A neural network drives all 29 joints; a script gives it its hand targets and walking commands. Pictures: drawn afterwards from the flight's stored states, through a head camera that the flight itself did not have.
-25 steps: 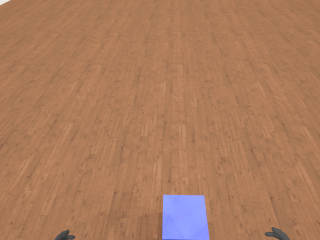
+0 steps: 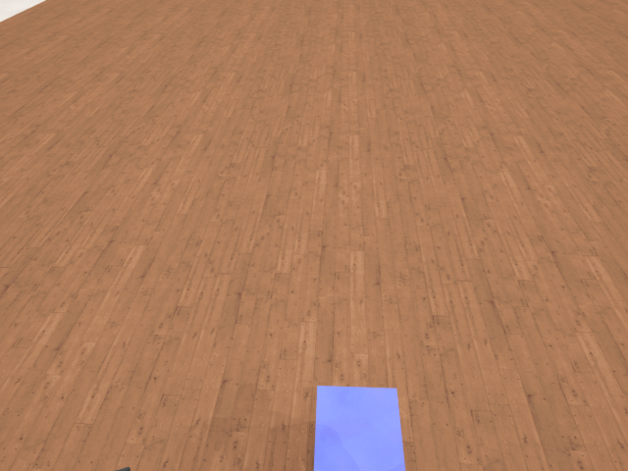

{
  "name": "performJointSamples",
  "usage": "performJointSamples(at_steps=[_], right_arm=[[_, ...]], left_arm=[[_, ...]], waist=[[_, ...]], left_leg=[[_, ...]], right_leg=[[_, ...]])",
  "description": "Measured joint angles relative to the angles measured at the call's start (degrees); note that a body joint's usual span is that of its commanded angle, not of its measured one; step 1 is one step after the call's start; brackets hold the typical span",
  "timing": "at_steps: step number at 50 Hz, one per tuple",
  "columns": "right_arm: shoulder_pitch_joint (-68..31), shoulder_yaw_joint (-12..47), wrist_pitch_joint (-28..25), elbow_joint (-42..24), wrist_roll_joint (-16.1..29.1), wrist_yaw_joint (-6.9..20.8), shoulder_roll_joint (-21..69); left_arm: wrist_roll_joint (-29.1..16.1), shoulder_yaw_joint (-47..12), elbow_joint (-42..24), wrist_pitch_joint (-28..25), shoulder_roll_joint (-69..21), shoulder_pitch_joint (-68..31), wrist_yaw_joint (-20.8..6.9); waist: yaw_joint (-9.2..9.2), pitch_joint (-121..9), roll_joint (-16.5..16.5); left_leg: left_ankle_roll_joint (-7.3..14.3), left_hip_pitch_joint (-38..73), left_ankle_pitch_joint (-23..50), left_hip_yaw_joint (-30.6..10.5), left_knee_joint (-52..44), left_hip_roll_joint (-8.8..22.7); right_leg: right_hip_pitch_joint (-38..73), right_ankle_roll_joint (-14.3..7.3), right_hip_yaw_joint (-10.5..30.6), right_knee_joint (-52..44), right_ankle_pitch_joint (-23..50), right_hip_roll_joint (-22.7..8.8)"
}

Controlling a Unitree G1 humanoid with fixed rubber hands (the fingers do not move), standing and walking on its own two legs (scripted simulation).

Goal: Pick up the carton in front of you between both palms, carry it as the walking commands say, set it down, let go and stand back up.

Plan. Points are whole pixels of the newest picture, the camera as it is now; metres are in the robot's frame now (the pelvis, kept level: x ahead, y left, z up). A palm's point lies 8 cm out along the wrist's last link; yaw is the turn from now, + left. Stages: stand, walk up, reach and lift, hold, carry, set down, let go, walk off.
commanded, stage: stand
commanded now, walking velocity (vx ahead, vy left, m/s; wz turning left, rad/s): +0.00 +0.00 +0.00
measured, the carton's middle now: (355, 443) +0.38 -0.07 -0.65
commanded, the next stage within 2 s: none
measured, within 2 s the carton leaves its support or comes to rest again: neither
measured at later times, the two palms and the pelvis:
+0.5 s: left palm out of the picture +0.08 +0.31 -0.09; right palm out of the picture +0.07 -0.31 -0.10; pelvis -0.02 +0.00 +0.00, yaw +0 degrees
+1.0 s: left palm out of the picture +0.08 +0.31 -0.09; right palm out of the picture +0.07 -0.31 -0.10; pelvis -0.02 +0.00 +0.01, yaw +0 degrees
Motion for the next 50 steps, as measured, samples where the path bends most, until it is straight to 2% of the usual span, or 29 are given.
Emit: performJointSamples(at_steps=[21,50], right_arm=[[-1.1,0.7,-0.4,5.5,0.4,0.3,-0.9],[-2.6,1.1,-0.6,9.0,0.7,0.5,-1.4]], left_arm=[[-0.5,-0.5,5.0,-0.2,1.4,-1.1,-0.4],[-0.9,-1.1,7.6,-0.3,2.2,-2.4,-0.6]], waist=[[0.27,0.5,-0.3],[0.3,1.1,-0.6]], left_leg=[[-0.2,0.7,2.5,0.1,-2.5,0.0],[-0.2,1.2,3.9,0.2,-4.4,0.0]], right_leg=[[0.8,-0.1,0.1,-2.7,2.6,-0.1],[1.1,-0.1,0.3,-4.1,3.8,-0.2]])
